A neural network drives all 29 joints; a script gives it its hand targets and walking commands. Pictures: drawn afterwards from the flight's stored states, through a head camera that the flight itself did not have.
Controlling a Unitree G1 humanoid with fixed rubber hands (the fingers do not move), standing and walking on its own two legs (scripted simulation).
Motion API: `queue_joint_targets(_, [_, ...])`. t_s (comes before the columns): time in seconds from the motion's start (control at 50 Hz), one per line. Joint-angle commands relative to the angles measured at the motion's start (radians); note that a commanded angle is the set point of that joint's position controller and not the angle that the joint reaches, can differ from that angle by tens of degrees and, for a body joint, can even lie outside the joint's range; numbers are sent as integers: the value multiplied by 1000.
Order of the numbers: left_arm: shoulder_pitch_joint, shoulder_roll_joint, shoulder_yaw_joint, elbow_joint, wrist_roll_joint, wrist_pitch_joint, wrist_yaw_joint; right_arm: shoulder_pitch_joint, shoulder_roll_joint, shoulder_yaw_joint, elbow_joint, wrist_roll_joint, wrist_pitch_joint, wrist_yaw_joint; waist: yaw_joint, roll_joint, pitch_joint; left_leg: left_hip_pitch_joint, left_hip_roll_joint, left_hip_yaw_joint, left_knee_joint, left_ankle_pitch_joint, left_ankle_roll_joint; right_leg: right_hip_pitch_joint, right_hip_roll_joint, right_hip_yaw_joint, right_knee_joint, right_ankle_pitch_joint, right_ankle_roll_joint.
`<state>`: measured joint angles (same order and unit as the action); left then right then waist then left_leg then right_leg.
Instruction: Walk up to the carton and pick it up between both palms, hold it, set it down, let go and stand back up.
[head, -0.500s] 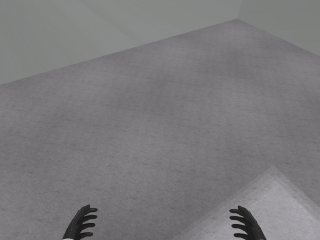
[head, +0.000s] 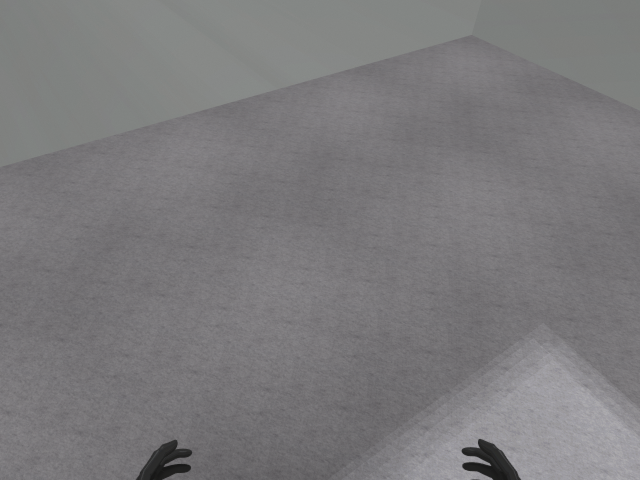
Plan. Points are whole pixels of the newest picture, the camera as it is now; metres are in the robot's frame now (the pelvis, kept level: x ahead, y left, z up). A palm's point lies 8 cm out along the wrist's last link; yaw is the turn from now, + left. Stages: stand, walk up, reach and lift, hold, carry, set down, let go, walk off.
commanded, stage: stand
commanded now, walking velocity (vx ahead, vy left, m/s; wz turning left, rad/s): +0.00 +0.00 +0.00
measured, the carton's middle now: out of the picture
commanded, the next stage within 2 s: none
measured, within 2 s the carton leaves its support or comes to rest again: neither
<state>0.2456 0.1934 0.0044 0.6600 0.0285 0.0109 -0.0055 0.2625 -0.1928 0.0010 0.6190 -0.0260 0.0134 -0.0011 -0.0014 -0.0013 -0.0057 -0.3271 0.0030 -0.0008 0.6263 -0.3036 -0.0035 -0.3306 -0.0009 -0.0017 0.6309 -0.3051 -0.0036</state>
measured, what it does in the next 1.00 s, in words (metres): stands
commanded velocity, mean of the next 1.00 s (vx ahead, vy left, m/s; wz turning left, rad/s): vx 0.00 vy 0.00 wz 0.00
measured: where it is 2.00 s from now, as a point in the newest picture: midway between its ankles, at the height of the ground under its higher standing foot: outside the picture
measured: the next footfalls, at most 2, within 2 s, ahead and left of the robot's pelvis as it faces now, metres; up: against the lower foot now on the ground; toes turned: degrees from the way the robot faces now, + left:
none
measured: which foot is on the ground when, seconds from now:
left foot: down 0.00-1.00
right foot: down 0.00-1.00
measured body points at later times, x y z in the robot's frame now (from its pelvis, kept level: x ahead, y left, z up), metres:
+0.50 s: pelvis -0.01 +0.00 +0.00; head -0.01 +0.00 +0.45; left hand +0.11 +0.23 -0.11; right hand +0.11 -0.22 -0.11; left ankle +0.02 +0.12 -0.73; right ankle +0.02 -0.12 -0.73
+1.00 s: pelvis +0.01 +0.00 +0.00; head +0.00 +0.00 +0.45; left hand +0.12 +0.24 -0.11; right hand +0.11 -0.23 -0.11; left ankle +0.02 +0.12 -0.73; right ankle +0.02 -0.12 -0.73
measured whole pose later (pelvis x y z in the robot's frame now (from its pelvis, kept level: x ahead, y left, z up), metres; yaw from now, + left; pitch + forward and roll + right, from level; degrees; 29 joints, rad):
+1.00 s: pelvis +0.01 +0.00 +0.00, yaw +0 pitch +0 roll +0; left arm 0.27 0.19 0.01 0.74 0.02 0.00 0.01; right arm 0.31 -0.18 -0.02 0.70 -0.02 0.00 -0.01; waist -0.01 0.00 -0.03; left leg -0.30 0.00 0.00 0.58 -0.29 0.00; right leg -0.30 0.00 0.00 0.58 -0.29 0.00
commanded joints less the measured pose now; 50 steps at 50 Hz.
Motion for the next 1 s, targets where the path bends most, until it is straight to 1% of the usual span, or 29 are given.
queue_joint_targets(0.0, [-25,79,21,-79,3,-21,5,6,-64,-17,-65,-1,-18,-2,-8,-24,-47,22,25,-35,-86,52,16,0,-42,64,-138,32,-25])
queue_joint_targets(0.02, [-26,79,23,-80,2,-21,2,2,-65,-18,-64,-3,-17,-1,-7,-21,-29,2,24,-37,-91,55,14,-4,-42,57,-135,36,-23])
queue_joint_targets(0.04, [-26,61,18,-82,0,-20,-1,-7,-73,-21,-63,-5,-17,0,-3,10,-45,7,25,-38,-102,34,16,-7,-45,66,-133,16,-27])
queue_joint_targets(0.06, [-24,71,20,-71,-1,-18,2,10,-79,-22,-62,-5,-19,-1,-11,-12,-32,7,30,-40,-110,19,16,-16,-40,59,-140,-6,-26])
queue_joint_targets(0.08, [-21,81,22,-75,-3,-21,5,-10,-95,-25,-65,-6,-20,0,-2,10,0,-14,30,-43,-112,9,15,-31,-42,65,-146,-14,-24])
queue_joint_targets(0.1, [-33,89,28,-74,0,-19,5,-13,-82,-24,-67,-3,-23,2,-4,-4,-7,-26,35,-47,-117,9,15,-15,-40,60,-148,-17,-24])
queue_joint_targets(0.12, [-25,80,27,-70,-2,-17,2,2,-72,-21,-63,-2,-23,-1,-5,10,9,-31,38,-54,-135,4,16,-19,-36,55,-137,-14,-22])
queue_joint_targets(0.2, [-12,88,28,-62,-2,-21,-4,13,-88,-27,-56,-1,-23,1,2,-10,10,-54,32,-57,-140,-11,19,-4,-38,56,-145,-25,-20])
queue_joint_targets(0.22, [6,67,24,-52,-2,-22,-4,14,-72,-26,-46,-3,-22,1,5,4,6,-26,27,-44,-126,2,17,-17,-45,66,-156,-30,-23])
queue_joint_targets(0.24, [0,86,26,-48,-1,-20,-1,17,-71,-28,-52,0,-21,1,-3,-25,16,-15,16,-37,-114,14,13,-40,-46,71,-172,-60,-23])
queue_joint_targets(0.26, [-2,70,25,-52,-1,-21,-4,29,-64,-23,-47,0,-23,3,-5,5,-17,10,24,-37,-114,30,16,-24,-42,69,-152,-25,-27])
queue_joint_targets(0.32, [-1,73,26,-49,-2,-28,-2,23,-72,-25,-45,-1,-29,-1,3,-2,-59,-6,38,-54,-124,34,22,22,-46,57,-140,13,-29])
queue_joint_targets(0.34, [-13,65,24,-54,-2,-26,-1,26,-62,-23,-38,-2,-26,-2,-4,18,-28,-23,34,-55,-136,14,20,11,-39,53,-134,13,-23])
queue_joint_targets(0.38, [-13,70,25,-49,-4,-26,0,9,-76,-27,-42,-1,-24,-1,-3,3,-5,-26,39,-60,-143,5,23,-10,-32,52,-135,6,-23])
queue_joint_targets(0.4, [-3,67,26,-42,-3,-24,4,16,-75,-27,-40,-3,-22,-4,0,30,15,-41,42,-64,-151,-17,26,-14,-30,48,-131,5,-21])
queue_joint_targets(0.42, [4,76,29,-39,0,-25,4,22,-63,-23,-36,-1,-22,-1,0,-1,-10,-41,38,-62,-142,-1,26,12,-44,55,-136,15,-25])
queue_joint_targets(0.48, [18,69,27,-30,-3,-27,9,37,-71,-30,-19,-2,-25,-5,-1,-10,-6,-14,29,-51,-127,23,24,-11,-42,64,-150,-1,-27])
queue_joint_targets(0.58, [17,70,32,-15,-5,-25,6,40,-64,-28,-14,2,-32,-6,4,43,-7,-28,49,-69,-154,38,28,18,-38,48,-123,54,-21])
queue_joint_targets(0.68, [35,65,29,-2,-6,-29,7,46,-84,-36,-9,3,-28,-7,5,-21,-36,13,42,-59,-133,66,30,15,-46,59,-138,71,-26])
queue_joint_targets(0.74, [13,69,31,-1,-6,-31,8,42,-70,-34,1,2,-28,-5,-2,-9,-47,14,42,-59,-133,84,31,37,-51,58,-138,88,-27])
queue_joint_targets(0.76, [16,86,34,0,-7,-31,11,57,-73,-34,2,2,-29,-6,-8,-25,-32,11,41,-60,-131,102,27,31,-55,65,-144,96,-30])
queue_joint_targets(0.82, [17,83,31,1,-6,-36,15,51,-62,-32,8,2,-32,-8,-7,11,-70,66,42,-53,-116,138,27,25,-57,68,-141,126,-37])
queue_joint_targets(0.84, [20,80,33,6,-6,-33,18,68,-63,-33,16,3,-29,-12,-11,33,-29,20,49,-67,-137,120,28,32,-49,55,-129,123,-29])
queue_joint_targets(0.86, [34,75,31,20,-6,-30,20,68,-61,-34,21,4,-30,-11,-8,0,-26,18,48,-66,-135,134,30,50,-52,58,-132,138,-32])
queue_joint_targets(0.9, [42,66,29,19,-8,-28,17,61,-88,-39,27,1,-26,-13,4,39,-27,22,44,-62,-139,109,28,45,-51,60,-138,121,-31])
queue_joint_targets(0.92, [36,88,34,24,-7,-25,19,70,-86,-41,25,4,-28,-14,-7,-4,-18,21,49,-66,-140,117,27,40,-52,59,-142,133,-33])
queue_joint_targets(0.94, [34,81,33,27,-10,-24,21,51,-84,-41,26,3,-28,-13,1,-21,3,18,47,-65,-140,124,28,26,-57,64,-153,134,-33])
queue_joint_targets(0.96, [35,83,35,27,-9,-25,20,74,-73,-39,29,4,-25,-14,-8,-4,8,26,46,-65,-145,123,26,17,-52,66,-145,124,-31])
queue_joint_targets(0.98, [35,78,33,32,-9,-23,18,76,-89,-44,35,3,-23,-12,-3,-18,8,31,41,-61,-138,109,25,11,-54,67,-164,96,-32])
